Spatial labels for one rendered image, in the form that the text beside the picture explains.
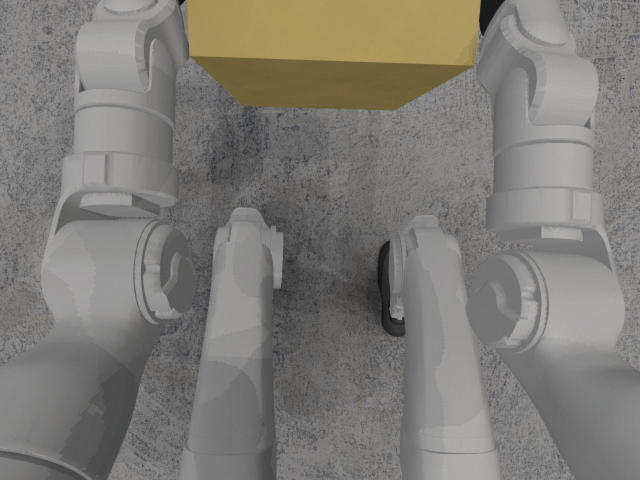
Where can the robot right forearm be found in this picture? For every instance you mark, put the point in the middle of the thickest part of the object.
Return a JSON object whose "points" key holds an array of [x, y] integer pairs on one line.
{"points": [[543, 99]]}

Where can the right robot hand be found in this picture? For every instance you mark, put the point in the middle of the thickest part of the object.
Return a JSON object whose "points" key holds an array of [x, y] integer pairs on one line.
{"points": [[488, 9]]}

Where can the robot left shin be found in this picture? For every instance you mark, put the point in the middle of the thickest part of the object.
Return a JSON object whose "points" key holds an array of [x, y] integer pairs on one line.
{"points": [[223, 233]]}

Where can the robot left forearm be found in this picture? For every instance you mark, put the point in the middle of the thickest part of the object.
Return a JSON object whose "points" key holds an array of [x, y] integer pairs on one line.
{"points": [[127, 61]]}

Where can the carton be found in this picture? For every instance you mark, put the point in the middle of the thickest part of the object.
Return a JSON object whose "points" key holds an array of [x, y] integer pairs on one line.
{"points": [[333, 54]]}

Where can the right robot foot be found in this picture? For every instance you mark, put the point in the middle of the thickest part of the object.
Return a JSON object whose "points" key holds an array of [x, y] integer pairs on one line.
{"points": [[393, 326]]}

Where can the right robot upper arm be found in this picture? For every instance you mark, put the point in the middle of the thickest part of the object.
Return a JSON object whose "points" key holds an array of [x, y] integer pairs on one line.
{"points": [[554, 318]]}

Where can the left robot upper arm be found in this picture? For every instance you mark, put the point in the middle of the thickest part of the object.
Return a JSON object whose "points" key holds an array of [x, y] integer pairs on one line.
{"points": [[66, 404]]}

